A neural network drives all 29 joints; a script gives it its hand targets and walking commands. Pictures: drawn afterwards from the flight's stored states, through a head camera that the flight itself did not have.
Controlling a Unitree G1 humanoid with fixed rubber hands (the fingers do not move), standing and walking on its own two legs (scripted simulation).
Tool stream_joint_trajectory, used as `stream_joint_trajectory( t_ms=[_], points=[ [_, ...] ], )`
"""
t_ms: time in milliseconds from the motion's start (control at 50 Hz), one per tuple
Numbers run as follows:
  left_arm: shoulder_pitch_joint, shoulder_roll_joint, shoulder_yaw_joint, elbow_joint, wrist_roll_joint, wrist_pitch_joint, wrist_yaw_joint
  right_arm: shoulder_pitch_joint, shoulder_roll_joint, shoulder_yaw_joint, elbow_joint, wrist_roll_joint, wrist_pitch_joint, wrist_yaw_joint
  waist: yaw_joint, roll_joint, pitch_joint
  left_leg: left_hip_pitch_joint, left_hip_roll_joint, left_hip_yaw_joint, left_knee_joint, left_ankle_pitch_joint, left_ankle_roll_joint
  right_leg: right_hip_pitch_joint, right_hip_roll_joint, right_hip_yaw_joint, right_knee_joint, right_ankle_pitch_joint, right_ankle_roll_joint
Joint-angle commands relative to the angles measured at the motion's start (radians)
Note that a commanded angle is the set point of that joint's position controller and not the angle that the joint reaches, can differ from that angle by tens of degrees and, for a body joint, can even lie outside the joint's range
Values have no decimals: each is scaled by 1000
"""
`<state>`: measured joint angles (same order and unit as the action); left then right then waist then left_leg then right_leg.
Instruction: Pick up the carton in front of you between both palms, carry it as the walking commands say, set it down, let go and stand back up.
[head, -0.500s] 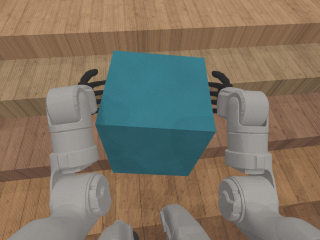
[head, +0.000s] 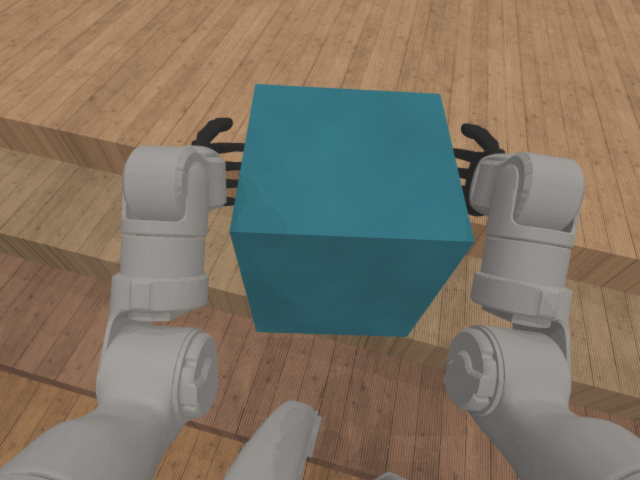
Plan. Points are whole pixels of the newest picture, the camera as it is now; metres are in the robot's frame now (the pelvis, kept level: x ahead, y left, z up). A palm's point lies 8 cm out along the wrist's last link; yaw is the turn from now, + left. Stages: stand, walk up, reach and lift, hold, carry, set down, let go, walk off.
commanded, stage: carry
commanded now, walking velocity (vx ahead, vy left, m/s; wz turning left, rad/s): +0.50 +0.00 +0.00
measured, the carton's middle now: (339, 224) +0.39 +0.07 +0.08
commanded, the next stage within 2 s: none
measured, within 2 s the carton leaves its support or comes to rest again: neither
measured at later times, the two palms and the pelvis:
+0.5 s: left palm out of the picture +0.69 +0.26 +0.22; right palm (457, 24) +0.64 -0.03 +0.22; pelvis +0.29 +0.15 +0.11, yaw -2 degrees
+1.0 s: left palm out of the picture +0.94 +0.34 +0.44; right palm out of the picture +0.98 +0.05 +0.44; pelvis +0.58 +0.14 +0.27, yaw -2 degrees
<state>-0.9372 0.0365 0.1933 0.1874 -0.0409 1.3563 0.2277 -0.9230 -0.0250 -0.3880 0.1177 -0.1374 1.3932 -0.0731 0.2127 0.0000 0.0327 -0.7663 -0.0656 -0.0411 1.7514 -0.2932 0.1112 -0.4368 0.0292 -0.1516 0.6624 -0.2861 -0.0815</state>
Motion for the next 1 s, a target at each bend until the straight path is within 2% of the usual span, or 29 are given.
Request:
stream_joint_trajectory(
  t_ms=[0,80,100,160,180,220,240,260,300,320,340,360,380,440,480,520,580,620,680,720,740,780,800,820,840,860,880,920,980],
  points=[
    [-962,-1202,-508,-195,-534,-23,-341,-666,807,460,-9,267,-46,100,-112,48,-503,-199,117,-19,-259,-87,-2,516,-301,509,-241,220,-171],
    [-848,-1138,-427,-31,-438,8,-348,-660,846,483,94,282,-12,108,-81,-143,-507,-377,184,27,-207,-79,12,656,-342,437,-306,410,-211],
    [-844,-1145,-411,-2,-416,14,-352,-703,863,490,110,285,-8,109,-84,-144,-487,-564,165,-13,-85,-236,12,825,-332,496,-280,393,-223],
    [-785,-1102,-367,78,-383,18,-350,-698,952,503,210,360,16,124,74,-143,-379,-1247,128,-47,342,-658,-16,1366,-487,697,-208,768,-304],
    [-800,-1083,-344,71,-377,15,-347,-704,970,494,243,373,19,127,73,-146,-357,-1311,136,-34,324,-781,-1,1378,-475,658,-241,808,-277],
    [-854,-1081,-321,25,-377,8,-350,-736,1008,479,253,403,18,126,-1,-152,-323,-1041,210,-32,22,-764,32,1078,-412,474,-392,501,-142],
    [-861,-1100,-308,-6,-386,4,-354,-729,1009,463,247,396,17,123,-102,-93,-359,-460,219,76,-373,-470,37,646,-318,266,-551,347,-75],
    [-913,-1124,-310,-52,-399,2,-361,-711,1018,452,250,385,9,120,-194,-188,-387,91,139,203,-592,-162,18,232,-217,82,-628,569,-52],
    [-918,-1150,-309,-55,-386,2,-372,-742,1067,476,215,401,-13,115,-425,-404,-614,622,-32,361,-560,27,15,152,-198,-63,-180,1427,-45],
    [-933,-1144,-322,-78,-377,-1,-369,-767,1093,526,151,431,-26,117,-481,-314,-679,730,-89,235,-881,91,-18,191,-162,-17,209,1456,13],
    [-886,-1134,-339,-89,-332,-7,-357,-789,1126,556,85,480,-43,120,-389,97,-789,907,209,-483,-1176,245,133,-48,-3,136,641,375,118],
    [-790,-1097,-301,-67,-285,-13,-341,-773,1161,586,49,530,-59,129,-358,327,-915,872,351,-850,-1381,366,202,-70,137,330,1103,10,142],
    [-744,-1099,-299,-67,-236,-19,-322,-836,1190,617,-39,570,-68,143,-305,221,-886,873,345,-736,-1251,284,201,-146,103,414,1232,65,104],
    [-721,-1106,-365,-138,-212,-37,-292,-901,1247,695,-199,621,-106,181,-251,164,-657,794,283,-439,-1164,131,110,-384,-10,304,1160,104,16],
    [-692,-1122,-432,-164,-237,-47,-286,-843,1265,742,-215,624,-114,192,-289,179,-649,877,315,-430,-1208,162,143,-486,-41,285,1192,46,-14],
    [-603,-1142,-465,-141,-242,-56,-293,-789,1249,764,-223,610,-121,194,-303,43,-609,946,351,-405,-1261,242,157,-580,-71,247,1085,-63,-14],
    [-466,-1154,-477,-57,-218,-61,-306,-797,1189,796,-255,601,-122,199,-346,16,-565,1089,407,-384,-1307,468,194,-863,-54,171,1355,-232,-31],
    [-457,-1130,-482,-41,-210,-64,-308,-797,1164,794,-231,601,-116,206,-359,-2,-506,1162,407,-342,-1339,322,174,-1059,-64,160,1474,-292,-56],
    [-525,-1068,-482,-58,-207,-59,-287,-842,1117,760,-197,614,-96,226,-296,20,-358,874,277,-159,-1480,77,89,-923,-99,46,1184,-166,-28],
    [-562,-1050,-483,-48,-205,-45,-272,-826,1087,715,-130,607,-73,231,-265,107,-339,634,230,-10,-1677,331,117,-561,-108,-65,850,-130,-26],
    [-567,-1056,-490,-39,-220,-37,-264,-816,1081,687,-93,593,-61,234,-228,188,-383,566,197,127,-1630,752,98,-340,-76,-92,743,-17,-56],
    [-588,-1088,-495,-17,-260,-22,-261,-755,1065,627,-7,552,-39,233,-158,283,-541,683,230,179,-1414,1561,81,-114,29,-152,546,89,-92],
    [-613,-1107,-501,-21,-282,-17,-265,-755,1069,610,16,533,-33,231,-88,309,-624,748,261,184,-1257,1746,64,-10,59,-164,448,68,-90],
    [-654,-1132,-509,-39,-308,-19,-271,-775,1073,594,17,527,-31,228,-38,182,-708,799,204,218,-990,1716,8,173,97,-173,199,169,-75],
    [-673,-1164,-529,-55,-339,-22,-280,-801,1051,581,10,510,-35,223,28,143,-764,689,162,154,-687,1581,-38,363,91,-6,-2,234,-87],
    [-690,-1175,-524,-69,-375,-29,-291,-762,1063,582,24,490,-40,217,-79,-154,-752,248,-20,82,-284,159,-114,675,-236,535,-127,953,-246],
    [-698,-1207,-520,-67,-406,-32,-301,-730,1012,523,50,460,-42,205,-61,-194,-867,66,-102,-116,177,34,-127,749,-346,850,-111,1079,-402],
    [-859,-1226,-536,-175,-473,-37,-320,-780,978,478,-22,410,-41,180,-64,-23,-719,-150,-30,-161,250,-2,-30,671,-294,775,-97,500,-302],
    [-990,-1247,-524,-191,-537,-16,-342,-835,869,444,-43,354,-31,132,-127,38,-546,-187,60,-100,79,27,17,520,-263,589,-188,14,-157]
  ],
)
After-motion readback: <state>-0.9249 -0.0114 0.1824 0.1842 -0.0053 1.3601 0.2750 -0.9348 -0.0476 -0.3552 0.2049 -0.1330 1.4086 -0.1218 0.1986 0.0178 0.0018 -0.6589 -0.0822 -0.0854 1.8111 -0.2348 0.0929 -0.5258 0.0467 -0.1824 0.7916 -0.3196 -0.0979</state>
